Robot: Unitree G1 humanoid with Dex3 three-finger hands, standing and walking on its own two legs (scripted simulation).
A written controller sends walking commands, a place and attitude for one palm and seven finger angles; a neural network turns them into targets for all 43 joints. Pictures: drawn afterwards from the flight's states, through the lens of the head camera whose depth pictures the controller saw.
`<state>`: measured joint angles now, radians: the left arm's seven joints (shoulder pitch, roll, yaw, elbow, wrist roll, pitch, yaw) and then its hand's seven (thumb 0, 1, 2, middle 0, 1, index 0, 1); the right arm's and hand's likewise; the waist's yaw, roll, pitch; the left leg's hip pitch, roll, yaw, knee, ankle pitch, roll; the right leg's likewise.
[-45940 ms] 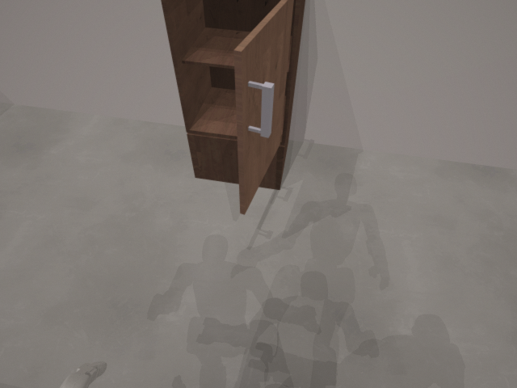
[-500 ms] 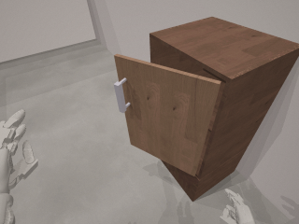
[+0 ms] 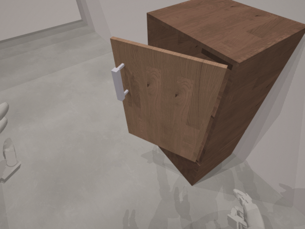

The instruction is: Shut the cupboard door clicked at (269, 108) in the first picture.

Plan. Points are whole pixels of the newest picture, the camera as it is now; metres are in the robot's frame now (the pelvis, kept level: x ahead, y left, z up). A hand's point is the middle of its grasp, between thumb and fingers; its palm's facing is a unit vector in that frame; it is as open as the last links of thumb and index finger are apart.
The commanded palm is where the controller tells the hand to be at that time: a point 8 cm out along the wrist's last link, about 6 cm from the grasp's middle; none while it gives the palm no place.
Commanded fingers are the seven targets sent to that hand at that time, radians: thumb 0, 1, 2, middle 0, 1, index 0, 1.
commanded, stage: step back with the hand held close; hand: left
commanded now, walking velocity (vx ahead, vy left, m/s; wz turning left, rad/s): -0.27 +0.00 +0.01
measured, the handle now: (121, 82) +0.66 +0.18 -0.01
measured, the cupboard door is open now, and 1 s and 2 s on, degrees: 27 27 27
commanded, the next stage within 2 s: stop stepping back and stand still in 0.68 s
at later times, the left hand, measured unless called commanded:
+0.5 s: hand out of the picture +0.04 +0.27 +0.17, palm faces +0.57 -0.68 -0.46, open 7.4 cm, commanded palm +0.00 +0.30 +0.18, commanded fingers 0.00 0.90 0.90 -0.20 -0.30 -0.20 -0.30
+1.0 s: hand out of the picture -0.03 +0.26 +0.18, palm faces +0.45 -0.76 -0.47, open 7.4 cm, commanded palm -0.09 +0.30 +0.18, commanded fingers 0.00 0.90 0.90 -0.20 -0.30 -0.20 -0.30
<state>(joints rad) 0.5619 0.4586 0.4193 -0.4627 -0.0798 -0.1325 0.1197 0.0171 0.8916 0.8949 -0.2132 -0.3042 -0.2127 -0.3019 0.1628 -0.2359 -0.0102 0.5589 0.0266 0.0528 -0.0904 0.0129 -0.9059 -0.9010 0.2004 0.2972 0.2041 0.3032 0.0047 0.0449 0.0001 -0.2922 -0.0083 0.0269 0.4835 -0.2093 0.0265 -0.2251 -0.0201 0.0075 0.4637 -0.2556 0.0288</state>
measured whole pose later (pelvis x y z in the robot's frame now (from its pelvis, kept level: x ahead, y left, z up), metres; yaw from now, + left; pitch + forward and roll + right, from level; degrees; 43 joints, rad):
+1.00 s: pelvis -0.21 +0.00 -0.01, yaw +3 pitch +0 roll -2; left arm 0.58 0.49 0.45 -0.55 -0.05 -0.25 0.16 0.01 0.89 0.89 -0.22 -0.31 -0.22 -0.30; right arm 0.25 -0.22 0.00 0.64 0.01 -0.08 -0.08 0.01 -0.90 -0.90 0.20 0.30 0.21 0.30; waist -0.04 -0.01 -0.04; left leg -0.42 0.03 0.04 0.59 -0.17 0.02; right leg -0.27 0.06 0.07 0.58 -0.31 0.01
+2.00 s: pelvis -0.23 +0.00 +0.00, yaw -1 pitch +1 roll +0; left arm 0.59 0.45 0.44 -0.46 -0.04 -0.18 0.19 0.01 0.89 0.90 -0.21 -0.30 -0.21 -0.30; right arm 0.23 -0.23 -0.01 0.65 0.02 -0.04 -0.08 0.01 -0.91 -0.90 0.20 0.30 0.20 0.30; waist -0.02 0.00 -0.01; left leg -0.25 0.02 0.05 0.53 -0.30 -0.01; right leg -0.23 0.03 -0.06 0.54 -0.33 -0.04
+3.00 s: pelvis -0.29 +0.02 +0.00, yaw -1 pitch -1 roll -1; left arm 0.31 0.21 0.03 1.10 0.02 0.02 0.02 0.01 0.91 0.90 -0.20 -0.30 -0.20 -0.30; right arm 0.32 -0.18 -0.01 1.08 -0.02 0.02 -0.02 0.01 -0.91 -0.90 0.20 0.30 0.20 0.30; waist 0.00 0.02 0.02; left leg -0.26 0.00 0.06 0.45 -0.17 0.04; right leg -0.23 0.01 -0.06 0.44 -0.19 -0.03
